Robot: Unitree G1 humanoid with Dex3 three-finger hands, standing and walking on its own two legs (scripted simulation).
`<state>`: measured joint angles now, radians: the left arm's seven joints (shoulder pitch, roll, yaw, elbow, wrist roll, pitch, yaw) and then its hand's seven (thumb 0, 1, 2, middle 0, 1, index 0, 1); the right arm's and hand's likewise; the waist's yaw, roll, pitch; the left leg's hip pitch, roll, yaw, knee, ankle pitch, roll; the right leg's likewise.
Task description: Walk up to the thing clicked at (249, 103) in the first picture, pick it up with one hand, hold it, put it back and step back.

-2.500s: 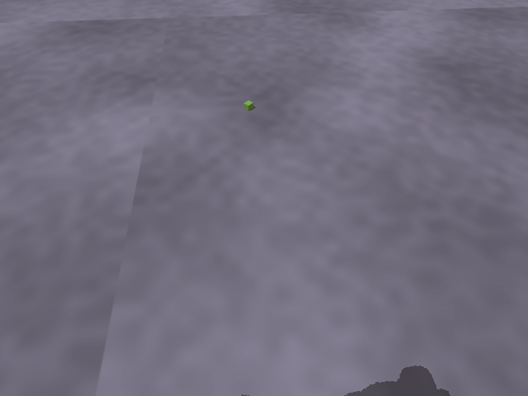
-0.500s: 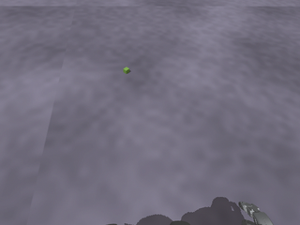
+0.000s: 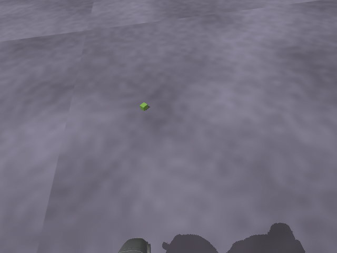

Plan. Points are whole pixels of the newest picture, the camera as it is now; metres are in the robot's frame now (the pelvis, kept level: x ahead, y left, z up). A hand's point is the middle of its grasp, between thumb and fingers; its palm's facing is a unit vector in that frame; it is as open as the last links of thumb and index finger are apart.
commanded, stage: walk up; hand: left
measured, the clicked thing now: (143, 106) +1.32 +0.26 -0.75
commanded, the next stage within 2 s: none
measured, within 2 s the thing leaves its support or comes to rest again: neither
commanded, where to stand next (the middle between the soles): +0.96 +0.06 m, yaw -1 degrees
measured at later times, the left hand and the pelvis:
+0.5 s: hand (79, 190) +0.32 +0.31 -0.15, palm faces -0.07 -0.94 -0.33, open 7.4 cm; pelvis +0.26 +0.04 +0.00, yaw -1 degrees
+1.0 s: hand (97, 137) +0.52 +0.28 -0.12, palm faces +0.00 -0.92 -0.40, open 7.4 cm; pelvis +0.47 +0.00 +0.00, yaw +0 degrees
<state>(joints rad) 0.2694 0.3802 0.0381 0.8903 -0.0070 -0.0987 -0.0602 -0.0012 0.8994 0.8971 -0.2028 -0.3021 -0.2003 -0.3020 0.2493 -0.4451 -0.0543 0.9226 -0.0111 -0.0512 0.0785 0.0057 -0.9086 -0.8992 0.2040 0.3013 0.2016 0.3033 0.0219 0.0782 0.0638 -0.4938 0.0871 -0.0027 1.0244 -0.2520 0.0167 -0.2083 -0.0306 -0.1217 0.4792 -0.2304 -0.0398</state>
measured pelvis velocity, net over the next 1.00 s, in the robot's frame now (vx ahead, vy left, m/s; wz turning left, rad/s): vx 0.47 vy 0.00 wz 0.00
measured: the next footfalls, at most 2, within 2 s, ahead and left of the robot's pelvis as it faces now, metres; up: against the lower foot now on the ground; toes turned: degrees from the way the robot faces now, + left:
left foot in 0.24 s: +0.31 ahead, +0.14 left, +0.00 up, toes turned +6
right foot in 0.68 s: +0.51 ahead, -0.12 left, +0.00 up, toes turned -7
